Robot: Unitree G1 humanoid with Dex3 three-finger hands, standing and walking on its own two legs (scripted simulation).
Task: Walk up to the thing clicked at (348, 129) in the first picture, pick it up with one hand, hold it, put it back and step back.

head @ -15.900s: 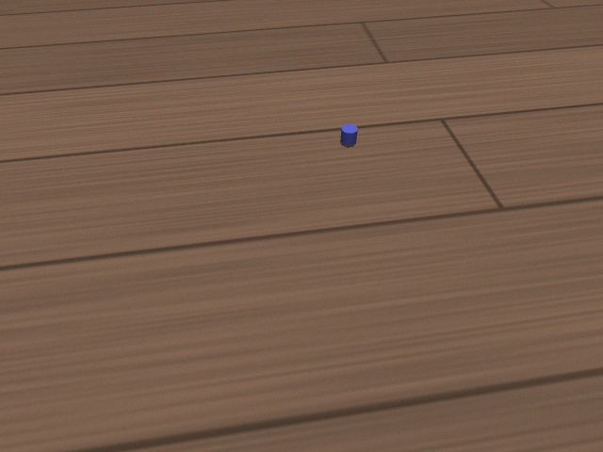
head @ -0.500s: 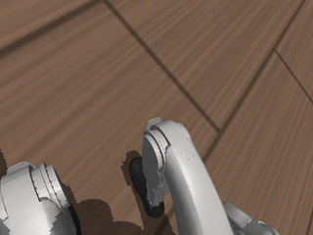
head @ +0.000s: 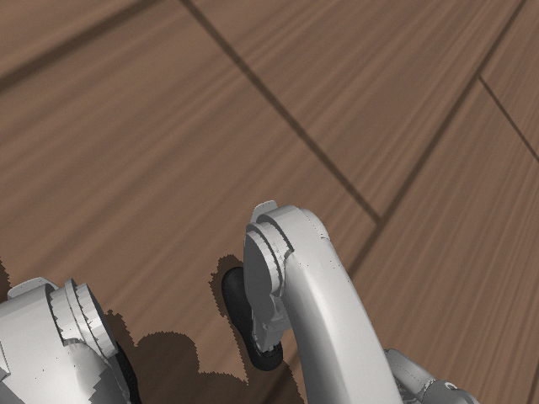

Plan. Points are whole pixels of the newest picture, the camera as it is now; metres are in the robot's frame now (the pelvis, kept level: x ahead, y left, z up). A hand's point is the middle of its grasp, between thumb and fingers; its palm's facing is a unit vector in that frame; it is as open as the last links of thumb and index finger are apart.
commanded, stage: close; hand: left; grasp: from above
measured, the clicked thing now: out of the picture +0.43 +0.33 -0.26
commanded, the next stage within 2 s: settle in 0.24 s
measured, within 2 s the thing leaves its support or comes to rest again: leaves its support in 0.70 s
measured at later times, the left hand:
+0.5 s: hand out of the picture +0.42 +0.31 -0.23, palm faces -0.44 -0.16 -0.88, open 10.5 cm
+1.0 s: hand out of the picture +0.42 +0.34 -0.15, palm faces -0.44 -0.11 -0.89, open 10.3 cm
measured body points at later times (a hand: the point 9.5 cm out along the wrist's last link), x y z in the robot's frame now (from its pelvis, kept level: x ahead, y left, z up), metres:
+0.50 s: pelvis +0.00 +0.00 +0.00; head +0.26 +0.12 +0.35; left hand +0.44 +0.32 -0.18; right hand +0.06 -0.25 -0.06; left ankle +0.06 +0.13 -0.27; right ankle +0.12 -0.12 -0.27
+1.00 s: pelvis +0.01 +0.00 +0.02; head +0.24 +0.08 +0.40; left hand +0.44 +0.34 -0.10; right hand +0.10 -0.26 -0.08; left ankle +0.06 +0.13 -0.27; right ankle +0.12 -0.12 -0.27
